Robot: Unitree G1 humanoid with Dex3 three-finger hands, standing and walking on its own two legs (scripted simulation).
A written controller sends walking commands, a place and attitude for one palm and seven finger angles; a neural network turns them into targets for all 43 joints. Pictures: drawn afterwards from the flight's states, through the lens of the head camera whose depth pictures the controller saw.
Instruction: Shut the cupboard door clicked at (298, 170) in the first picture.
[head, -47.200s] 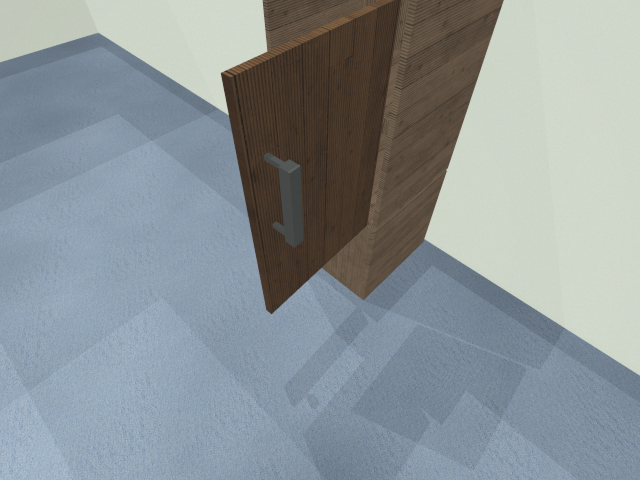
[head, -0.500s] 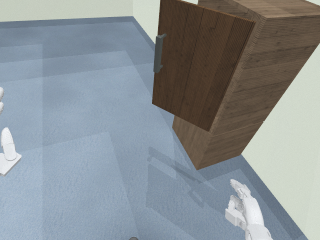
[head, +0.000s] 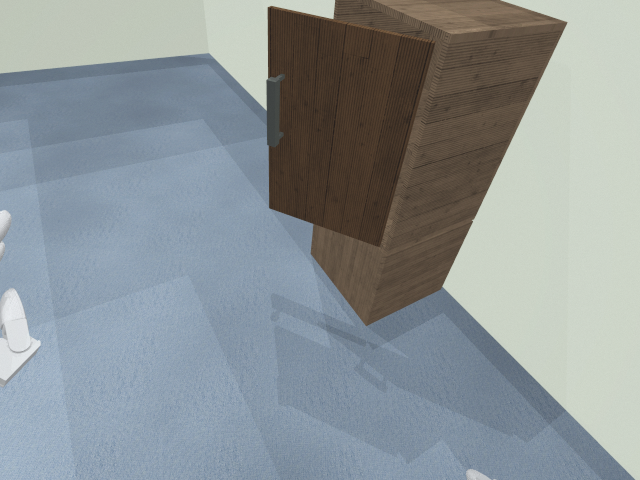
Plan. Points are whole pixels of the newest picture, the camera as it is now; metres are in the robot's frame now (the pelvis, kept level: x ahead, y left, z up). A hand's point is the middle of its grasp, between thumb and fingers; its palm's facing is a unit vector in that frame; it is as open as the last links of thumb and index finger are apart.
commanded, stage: stop stepping back and stand still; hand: left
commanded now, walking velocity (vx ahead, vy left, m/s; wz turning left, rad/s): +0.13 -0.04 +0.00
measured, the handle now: (277, 110) +0.99 +0.10 +0.02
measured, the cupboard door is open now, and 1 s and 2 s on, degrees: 36 36 36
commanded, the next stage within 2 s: let the arm hang, fingers relaxed in 0.18 s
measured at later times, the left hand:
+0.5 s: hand out of the picture +0.15 +0.19 -0.13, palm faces -0.03 -0.97 -0.25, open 7.4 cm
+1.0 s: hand out of the picture -0.02 +0.17 -0.17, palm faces +0.02 -0.98 -0.21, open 7.3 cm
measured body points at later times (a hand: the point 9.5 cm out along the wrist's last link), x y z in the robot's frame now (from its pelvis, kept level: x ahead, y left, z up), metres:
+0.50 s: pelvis +0.00 +0.00 -0.02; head +0.00 -0.01 +0.43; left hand +0.15 +0.24 -0.11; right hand +0.15 -0.25 -0.13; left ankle +0.06 +0.11 -0.74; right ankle -0.01 -0.11 -0.74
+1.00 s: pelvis +0.02 -0.01 +0.00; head +0.02 -0.01 +0.45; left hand -0.02 +0.23 -0.16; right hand -0.01 -0.23 -0.16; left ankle +0.06 +0.11 -0.74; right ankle -0.01 -0.11 -0.74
